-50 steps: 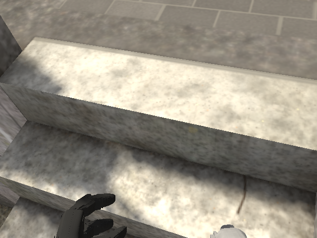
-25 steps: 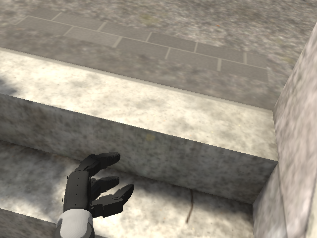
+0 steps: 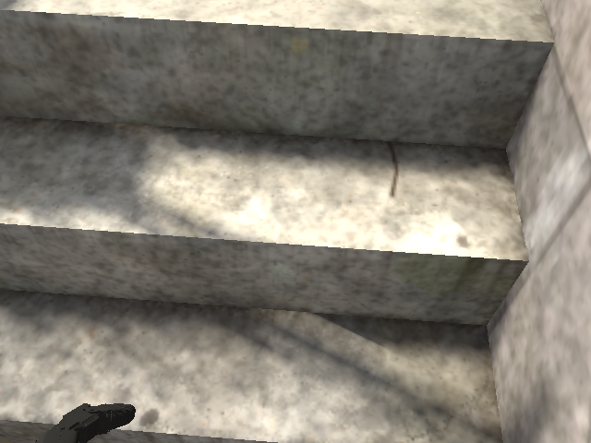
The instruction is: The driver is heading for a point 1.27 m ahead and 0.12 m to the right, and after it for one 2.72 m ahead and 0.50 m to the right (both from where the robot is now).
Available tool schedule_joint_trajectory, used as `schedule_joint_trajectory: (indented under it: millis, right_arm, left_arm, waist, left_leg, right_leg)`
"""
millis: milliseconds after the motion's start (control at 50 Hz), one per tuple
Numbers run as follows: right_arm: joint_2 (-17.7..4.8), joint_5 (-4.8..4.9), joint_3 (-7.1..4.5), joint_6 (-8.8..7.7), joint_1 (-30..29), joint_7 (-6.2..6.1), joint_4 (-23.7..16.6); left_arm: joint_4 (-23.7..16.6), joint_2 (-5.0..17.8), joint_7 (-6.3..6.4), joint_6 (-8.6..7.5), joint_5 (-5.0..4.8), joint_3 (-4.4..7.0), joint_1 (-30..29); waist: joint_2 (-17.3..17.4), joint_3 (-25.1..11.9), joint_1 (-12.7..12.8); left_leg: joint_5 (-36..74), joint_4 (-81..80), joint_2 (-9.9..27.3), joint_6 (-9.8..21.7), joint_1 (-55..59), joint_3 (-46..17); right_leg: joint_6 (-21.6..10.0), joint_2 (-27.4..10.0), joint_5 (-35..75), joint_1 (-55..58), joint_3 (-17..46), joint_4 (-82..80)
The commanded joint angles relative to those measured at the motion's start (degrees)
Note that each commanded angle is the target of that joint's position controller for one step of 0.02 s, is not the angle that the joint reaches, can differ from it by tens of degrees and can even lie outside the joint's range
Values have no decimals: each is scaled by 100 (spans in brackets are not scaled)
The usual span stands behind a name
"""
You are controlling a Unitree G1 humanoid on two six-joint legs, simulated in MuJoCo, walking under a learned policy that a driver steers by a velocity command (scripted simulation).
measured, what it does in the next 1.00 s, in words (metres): goes down: left foot 0.22 m lower, then right foot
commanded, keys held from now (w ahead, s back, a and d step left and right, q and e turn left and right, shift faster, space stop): w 0.86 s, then w+e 0.14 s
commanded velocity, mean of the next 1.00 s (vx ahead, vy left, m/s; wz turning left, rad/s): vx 0.35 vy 0.20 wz -0.02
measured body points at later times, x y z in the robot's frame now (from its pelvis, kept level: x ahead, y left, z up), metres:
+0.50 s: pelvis -0.06 +0.10 -0.12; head -0.07 +0.07 +0.33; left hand +0.08 +0.35 -0.21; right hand +0.04 -0.18 -0.23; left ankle -0.05 +0.13 -0.84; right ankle -0.08 +0.00 -0.81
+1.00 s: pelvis +0.09 +0.26 -0.10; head +0.14 +0.26 +0.35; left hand +0.03 +0.48 -0.25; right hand +0.37 +0.10 -0.16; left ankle +0.04 +0.41 -0.83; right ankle -0.07 +0.03 -0.76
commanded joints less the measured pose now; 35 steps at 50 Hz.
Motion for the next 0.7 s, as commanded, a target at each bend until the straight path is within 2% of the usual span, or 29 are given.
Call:
schedule_joint_trajectory:
  millis: [20,40,60,80,100,120,140,160,180,200,220,260,280,320,340,420,440,460,480,500,520,540,560,580,600,620,640,660,700]
  right_arm:
    - [-201,323,31,-97,2202,15,306]
    - [8,258,110,-95,1967,2,256]
    - [310,216,216,-126,1752,6,345]
    - [458,130,276,-174,1553,22,463]
    - [454,170,343,-272,1027,36,273]
    - [181,-156,447,-400,82,157,-233]
    - [-512,-341,406,-640,-13,229,-493]
    - [-989,-205,110,-751,307,145,-198]
    - [-1723,-49,-206,-810,207,20,-187]
    - [-830,109,-43,-909,-481,-91,-216]
    - [-158,141,118,-923,-232,-174,-102]
    - [-413,196,-7,-941,410,-449,84]
    - [-502,184,-69,-935,421,-496,144]
    - [-595,132,-147,-880,377,-483,123]
    - [-513,91,-144,-861,342,-484,88]
    - [-405,49,-104,-675,-212,-441,-186]
    - [-382,53,-81,-617,-456,-448,-329]
    - [-265,76,-52,-565,-364,-435,-257]
    - [-268,43,-42,-526,-530,-337,-235]
    - [-153,99,-6,-519,-855,-255,-273]
    - [-58,158,6,-529,-1136,-138,-311]
    - [159,103,119,-706,-1791,-14,-614]
    - [234,-70,67,-738,-1432,128,-754]
    - [72,-236,25,-697,-1286,116,-784]
    - [-261,-255,-66,-650,-1373,117,-838]
    - [-104,-133,13,-594,-1218,91,-703]
    - [161,-85,119,-564,-1389,44,-803]
    - [250,-48,150,-521,-1398,34,-726]
    - [396,5,197,-479,-1740,-12,-722]
  left_arm:
    - [-625,587,-96,4,221,23,-857]
    - [-634,393,1,89,117,-13,-636]
    - [-584,206,71,205,-126,-22,-168]
    - [-614,-166,136,243,-269,-95,234]
    - [-602,-521,138,324,-453,-113,149]
    - [-709,-773,78,536,-719,-90,-212]
    - [-1111,-959,8,530,-829,-127,-373]
    - [-1485,-1202,-20,281,-539,-271,-447]
    - [-1864,-1171,114,182,-238,-382,-747]
    - [-1857,-165,82,85,-109,-147,-1368]
    - [-1599,164,-20,48,-142,16,-1223]
    - [-1555,170,-280,59,-184,39,-1043]
    - [-1377,-72,-329,83,-201,2,-843]
    - [-1077,-252,-308,83,-256,-47,-452]
    - [-1019,-225,-295,72,-207,-58,-283]
    - [-535,-166,-226,89,-430,-126,446]
    - [-424,-110,-163,106,-567,-123,700]
    - [-208,93,-102,159,-694,-66,1090]
    - [40,129,30,191,-657,-5,1815]
    - [347,194,105,133,-606,35,2503]
    - [688,364,95,49,-320,97,2967]
    - [802,104,60,-76,-143,-16,3298]
    - [507,728,154,-71,-128,128,2889]
    - [354,875,175,-106,-295,210,2421]
    - [368,810,151,-186,-335,222,1805]
    - [386,660,70,-293,-287,160,1629]
    - [485,647,3,-434,-172,139,1613]
    - [627,505,-57,-545,-184,105,1708]
    - [883,637,-125,-748,-201,190,2067]
  waist:
    - [-747,-886,-626]
    - [-621,-678,-432]
    - [-351,-663,-78]
    - [-165,-926,289]
    - [523,-1015,398]
    - [942,-856,686]
    - [822,-534,1134]
    - [919,-516,1127]
    - [2313,-245,987]
    - [1419,803,827]
    - [379,691,706]
    - [-477,258,555]
    - [-637,40,544]
    - [-404,-128,458]
    - [-210,-167,473]
    - [145,-472,739]
    - [322,-559,924]
    - [339,-755,934]
    - [763,-876,1186]
    - [387,-709,1574]
    - [-624,-583,1762]
    - [-1111,-514,2063]
    - [-1561,-601,1737]
    - [-1199,-268,1510]
    - [-620,151,1085]
    - [-124,196,891]
    - [8,154,788]
    - [244,77,761]
    - [163,-170,930]
  left_leg:
    - [-1182,-4063,113,236,1477,2156]
    - [-600,-5799,319,499,1518,2559]
    - [479,-7062,346,614,1998,2973]
    - [1368,-7245,524,860,2616,2785]
    - [1930,-7717,734,1244,2208,2286]
    - [1479,-7287,573,1277,1745,1712]
    - [3789,-5804,898,848,1923,412]
    - [2318,-6389,1570,937,2129,-708]
    - [-3481,-8370,2560,1447,1982,-2764]
    - [-4504,-8794,2537,1730,1452,-2875]
    - [-4097,-8565,2141,1723,1660,-2449]
    - [-3776,-8212,1868,1511,1932,-1780]
    - [-3633,-8033,1758,1478,1977,-1470]
    - [-3320,-7894,1564,1470,2309,-1024]
    - [-3294,-7868,1516,1447,2432,-919]
    - [-3150,-7946,1136,1160,2154,-53]
    - [-2754,-7999,1088,1140,1823,149]
    - [-2687,-8043,894,1265,1782,317]
    - [-2167,-7779,913,1439,1554,203]
    - [-1725,-6830,680,1334,1349,555]
    - [-1516,-4917,88,1014,443,1238]
    - [-1650,-3101,-202,565,-1467,1268]
    - [-1734,-1378,-645,186,-2425,382]
    - [-1240,3,-305,-5,-2750,-227]
    - [-692,926,-207,-178,-2854,-347]
    - [-644,1639,-483,-243,-2825,-298]
    - [-321,1954,-430,-211,-2797,-559]
    - [-138,2114,-468,-171,-2780,-462]
    - [-244,2414,-440,45,-3130,-265]
  right_leg:
    - [38,-570,1606,471,721,-1031]
    - [133,-408,1685,850,660,-387]
    - [135,-212,1750,968,554,314]
    - [15,61,2286,673,348,1231]
    - [-60,651,1574,651,20,3538]
    - [36,1013,913,-320,374,6413]
    - [359,976,776,-2030,1151,7392]
    - [404,814,2820,-3067,1684,7563]
    - [447,245,3255,-4127,1905,7096]
    - [529,-54,3684,-4386,1813,6843]
    - [537,1,4086,-3945,1708,6248]
    - [518,-107,4720,-2835,1615,4471]
    - [494,26,4830,-2374,1530,4117]
    - [394,191,4618,-2147,1300,3424]
    - [373,209,4401,-1975,1307,2918]
    - [141,389,2747,-272,1029,-327]
    - [-35,334,1917,622,1203,-1402]
    - [-125,652,1249,1388,533,-2204]
    - [-295,628,1334,2182,456,-2496]
    - [-327,574,2361,2742,513,-3674]
    - [-367,398,3024,3538,1004,-4410]
    - [-646,-650,3149,4398,3116,-4679]
    - [-1402,-1749,2210,4197,5729,-5832]
    - [-1829,-2193,125,3231,6774,-6460]
    - [-1775,-2095,-290,2524,5952,-6343]
    - [-1586,-1584,574,2148,4718,-5756]
    - [-1295,-1318,1497,1873,3960,-5265]
    - [-1109,-1162,2226,1825,3415,-5024]
    - [-995,-1099,2800,2212,2925,-5054]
